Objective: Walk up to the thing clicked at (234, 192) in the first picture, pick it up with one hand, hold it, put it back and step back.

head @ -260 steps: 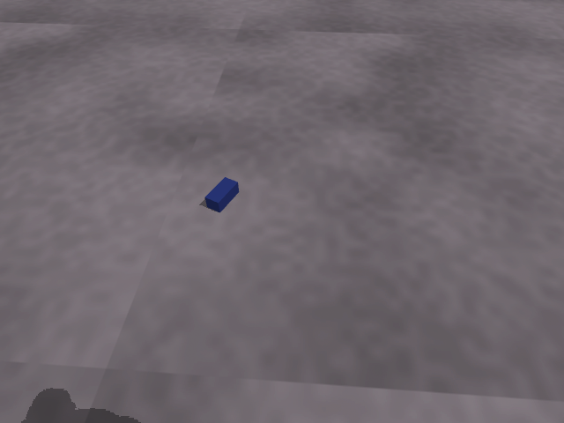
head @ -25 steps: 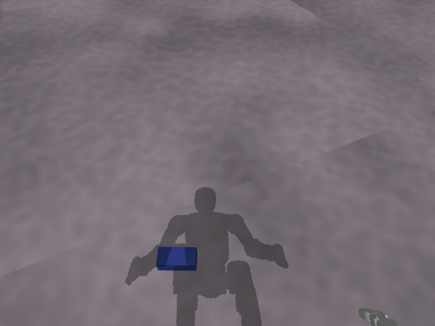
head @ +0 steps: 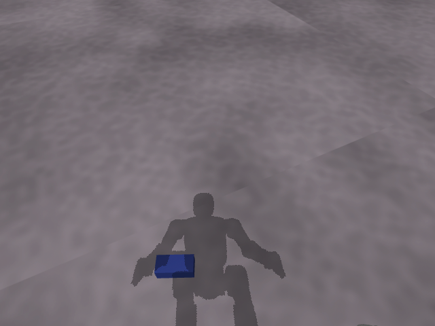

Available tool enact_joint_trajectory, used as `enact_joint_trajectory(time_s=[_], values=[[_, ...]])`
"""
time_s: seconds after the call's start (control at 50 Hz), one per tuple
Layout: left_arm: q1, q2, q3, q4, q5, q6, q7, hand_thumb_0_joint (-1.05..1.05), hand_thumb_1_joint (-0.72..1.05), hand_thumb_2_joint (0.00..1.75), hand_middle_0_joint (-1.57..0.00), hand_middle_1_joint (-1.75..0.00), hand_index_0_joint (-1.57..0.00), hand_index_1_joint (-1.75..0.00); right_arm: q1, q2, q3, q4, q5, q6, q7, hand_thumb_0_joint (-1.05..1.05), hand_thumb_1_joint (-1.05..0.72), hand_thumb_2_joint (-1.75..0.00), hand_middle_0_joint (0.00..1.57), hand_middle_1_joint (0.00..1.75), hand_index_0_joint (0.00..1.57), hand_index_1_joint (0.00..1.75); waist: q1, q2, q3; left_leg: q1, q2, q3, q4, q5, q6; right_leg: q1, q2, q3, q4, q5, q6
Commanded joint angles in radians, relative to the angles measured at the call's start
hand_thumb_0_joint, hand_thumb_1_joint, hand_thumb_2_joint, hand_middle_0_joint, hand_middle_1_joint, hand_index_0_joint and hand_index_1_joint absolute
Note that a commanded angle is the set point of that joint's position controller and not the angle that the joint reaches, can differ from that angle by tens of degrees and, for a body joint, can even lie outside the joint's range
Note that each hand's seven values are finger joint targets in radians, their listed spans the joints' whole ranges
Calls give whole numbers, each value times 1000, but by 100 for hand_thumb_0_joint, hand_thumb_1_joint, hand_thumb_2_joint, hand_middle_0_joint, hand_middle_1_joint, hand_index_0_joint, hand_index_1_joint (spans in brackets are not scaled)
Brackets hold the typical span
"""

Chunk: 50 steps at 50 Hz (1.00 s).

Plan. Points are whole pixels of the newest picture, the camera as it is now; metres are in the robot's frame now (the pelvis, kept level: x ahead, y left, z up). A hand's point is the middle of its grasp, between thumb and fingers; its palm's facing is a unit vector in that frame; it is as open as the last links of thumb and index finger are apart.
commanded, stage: walk up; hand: left
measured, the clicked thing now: (175, 266) +0.51 +0.19 -0.74
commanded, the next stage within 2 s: stand in 0.62 s
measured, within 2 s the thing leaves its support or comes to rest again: neither
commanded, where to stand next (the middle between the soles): +0.09 +0.02 m, yaw +0 degrees
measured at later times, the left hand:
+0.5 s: hand out of the picture +0.11 +0.26 -0.15, palm faces -0.05 -0.94 -0.35, open 7.4 cm
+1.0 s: hand out of the picture +0.10 +0.25 -0.15, palm faces -0.02 -0.95 -0.32, open 7.4 cm
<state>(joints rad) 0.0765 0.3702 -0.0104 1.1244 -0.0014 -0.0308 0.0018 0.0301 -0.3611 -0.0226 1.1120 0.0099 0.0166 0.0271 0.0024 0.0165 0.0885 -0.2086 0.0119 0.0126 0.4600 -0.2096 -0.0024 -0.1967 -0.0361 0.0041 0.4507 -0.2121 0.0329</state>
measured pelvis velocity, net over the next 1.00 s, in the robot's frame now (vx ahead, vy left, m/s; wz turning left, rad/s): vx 0.02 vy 0.00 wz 0.00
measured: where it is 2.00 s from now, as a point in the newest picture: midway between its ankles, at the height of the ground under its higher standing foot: outside the picture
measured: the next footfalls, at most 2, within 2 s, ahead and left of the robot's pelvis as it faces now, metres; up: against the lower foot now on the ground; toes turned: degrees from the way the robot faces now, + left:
none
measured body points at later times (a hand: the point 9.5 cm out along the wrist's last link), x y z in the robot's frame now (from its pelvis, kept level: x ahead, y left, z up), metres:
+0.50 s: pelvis +0.01 +0.01 +0.01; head +0.03 +0.01 +0.45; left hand +0.11 +0.31 -0.13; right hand +0.08 -0.30 -0.13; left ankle +0.03 +0.12 -0.74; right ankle +0.02 -0.14 -0.74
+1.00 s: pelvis +0.02 +0.00 +0.01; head +0.03 +0.00 +0.46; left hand +0.10 +0.30 -0.13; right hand +0.11 -0.30 -0.12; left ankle +0.03 +0.12 -0.74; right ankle +0.02 -0.14 -0.74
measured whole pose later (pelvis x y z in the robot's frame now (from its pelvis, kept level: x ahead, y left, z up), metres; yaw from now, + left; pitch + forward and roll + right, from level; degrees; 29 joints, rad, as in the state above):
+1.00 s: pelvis +0.02 +0.00 +0.01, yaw +0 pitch -2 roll +0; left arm 0.10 0.34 0.01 1.14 0.01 -0.02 -0.01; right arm 0.07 -0.34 -0.01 1.14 0.00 -0.01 0.01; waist 0.00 -0.01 0.05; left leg -0.12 0.02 0.02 0.33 -0.17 -0.01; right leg -0.11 -0.03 0.00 0.31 -0.17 0.03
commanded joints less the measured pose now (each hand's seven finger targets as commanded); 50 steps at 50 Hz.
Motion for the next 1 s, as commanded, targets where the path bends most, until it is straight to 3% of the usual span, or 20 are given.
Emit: enact_joint_trajectory(time_s=[0.0,0.06,0.24,0.44,0.54,0.58,0.6,0.64,0.82,0.9,0.98], values=[[-74,233,46,-46,7,-21,17,0,90,90,-20,-30,-20,-30,-40,-207,-41,-44,-4,-15,-11,0,-90,-90,20,30,20,30,-10,-67,-122,87,88,-86,-111,50,31,-11,-113,107,-150,83,-49],[-77,229,49,-46,8,-20,14,0,90,90,-20,-30,-20,-30,-36,-202,-40,-34,-8,-14,-10,0,-90,-90,20,30,20,30,-8,-65,-110,99,82,-80,-128,21,23,-29,-118,119,-178,26,-48],[-72,216,56,-46,10,-15,12,0,90,90,-20,-30,-20,-30,-30,-207,-42,-31,-11,-24,-13,0,-90,-90,20,30,20,30,-1,-20,-139,91,104,-86,-157,101,23,38,-101,85,-149,115,-45],[-50,204,52,-47,11,-3,10,0,90,90,-20,-30,-20,-30,-26,-216,-45,-38,-17,-24,-17,0,-90,-90,20,30,20,30,3,25,-114,31,122,-119,-213,-25,35,57,-71,57,-124,69,-43],[-47,213,54,-49,11,-11,13,0,90,90,-20,-30,-20,-30,-9,-208,-45,-44,-11,-26,-18,0,-90,-90,20,30,20,30,-1,-8,-158,103,107,-81,-151,159,28,72,-99,74,-135,195,-41],[-52,216,53,-50,11,-10,15,0,90,90,-20,-30,-20,-30,-5,-212,-49,-46,-12,-22,-18,0,-90,-90,20,30,20,30,-7,-25,-153,119,103,-75,-141,165,28,58,-105,79,-142,203,-42],[-43,193,49,-36,8,-6,11,0,90,90,-20,-30,-20,-30,6,-175,-32,-35,-16,-32,-20,0,-90,-90,20,30,20,30,-16,-62,-165,120,120,-104,-170,145,28,67,-88,75,-147,150,-37],[-38,189,49,-39,9,-3,9,0,90,90,-20,-30,-20,-30,-9,-203,-36,-33,-18,-38,-22,0,-90,-90,20,30,20,30,-7,-31,-142,102,120,-109,-185,105,28,68,-84,77,-162,112,-33],[-18,198,54,-37,10,-6,5,0,90,90,-20,-30,-20,-30,-9,-195,-30,-30,-17,-47,-25,0,-90,-90,20,30,20,30,-9,-5,-108,90,114,-99,-197,77,15,70,-92,86,-188,110,-37],[-21,197,56,-42,11,-7,5,0,90,90,-20,-30,-20,-30,-9,-196,-28,-32,-18,-50,-27,0,-90,-90,20,30,20,30,-9,-2,-137,114,121,-94,-181,182,16,94,-99,84,-180,175,-37],[-19,195,56,-39,12,-3,5,0,90,90,-20,-30,-20,-30,-13,-194,-25,-32,-16,-49,-29,0,-90,-90,20,30,20,30,-7,-1,-121,109,122,-96,-188,159,14,92,-96,76,-183,154,-38]])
